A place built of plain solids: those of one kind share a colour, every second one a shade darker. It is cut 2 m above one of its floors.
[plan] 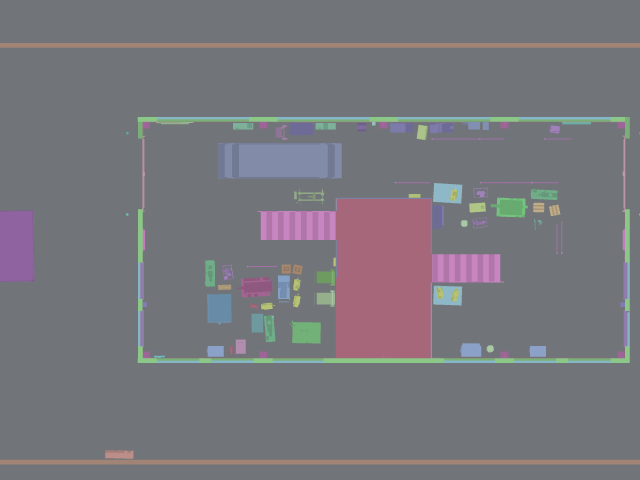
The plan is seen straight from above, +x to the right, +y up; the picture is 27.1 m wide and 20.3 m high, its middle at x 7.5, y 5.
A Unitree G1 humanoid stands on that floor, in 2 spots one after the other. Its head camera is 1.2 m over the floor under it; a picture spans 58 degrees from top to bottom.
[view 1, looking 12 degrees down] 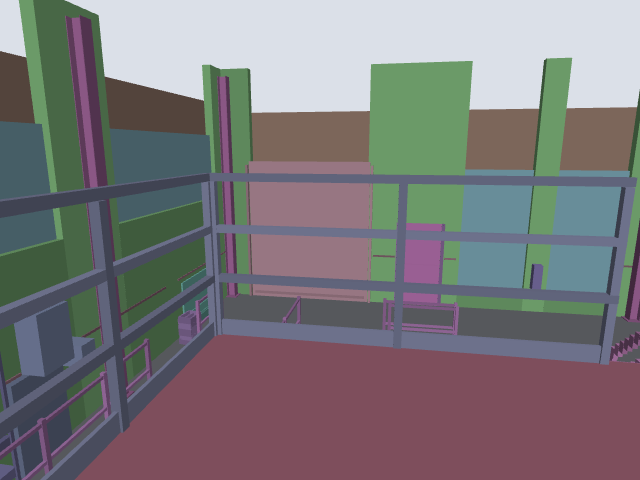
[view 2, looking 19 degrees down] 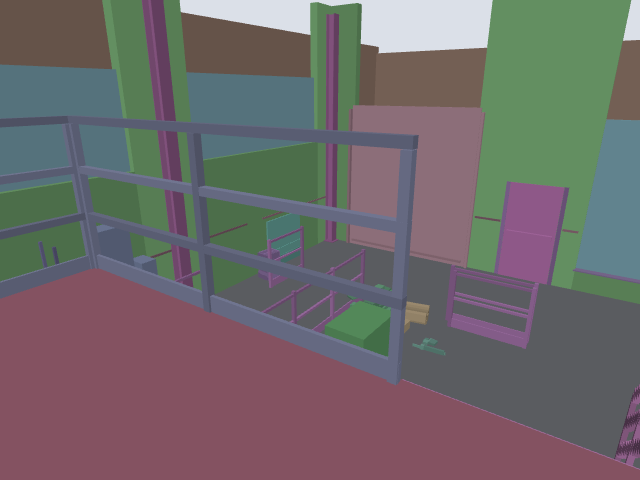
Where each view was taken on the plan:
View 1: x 9.69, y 5.62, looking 10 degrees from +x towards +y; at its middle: sectional_door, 11.08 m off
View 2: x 10.71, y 3.80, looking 34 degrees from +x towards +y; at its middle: wall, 11.73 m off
